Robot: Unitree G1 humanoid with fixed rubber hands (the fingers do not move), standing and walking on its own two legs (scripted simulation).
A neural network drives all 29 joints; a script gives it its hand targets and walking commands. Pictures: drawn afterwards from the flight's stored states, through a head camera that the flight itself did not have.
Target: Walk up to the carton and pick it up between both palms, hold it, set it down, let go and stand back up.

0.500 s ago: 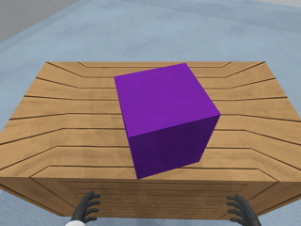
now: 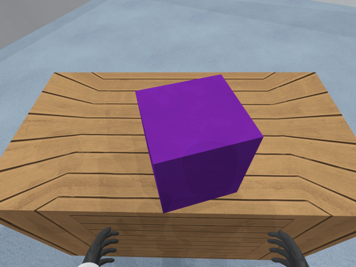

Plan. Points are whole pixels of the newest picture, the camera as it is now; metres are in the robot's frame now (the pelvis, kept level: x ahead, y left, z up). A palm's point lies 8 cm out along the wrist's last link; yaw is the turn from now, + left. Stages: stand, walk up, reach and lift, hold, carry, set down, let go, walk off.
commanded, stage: let go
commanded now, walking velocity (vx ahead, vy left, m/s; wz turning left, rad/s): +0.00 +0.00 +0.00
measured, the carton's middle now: (191, 146) +0.39 +0.00 +0.03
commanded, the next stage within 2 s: stand in 0.04 s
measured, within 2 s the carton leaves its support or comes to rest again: neither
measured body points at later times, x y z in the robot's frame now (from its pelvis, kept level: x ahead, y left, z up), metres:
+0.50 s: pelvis -0.02 +0.00 -0.01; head -0.03 +0.01 +0.44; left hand +0.02 +0.23 -0.16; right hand -0.04 -0.24 -0.15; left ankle -0.03 +0.12 -0.74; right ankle +0.00 -0.13 -0.74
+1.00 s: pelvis -0.03 +0.00 -0.01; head -0.06 +0.01 +0.44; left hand -0.04 +0.21 -0.18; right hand -0.09 -0.21 -0.17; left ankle -0.03 +0.12 -0.74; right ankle +0.00 -0.13 -0.74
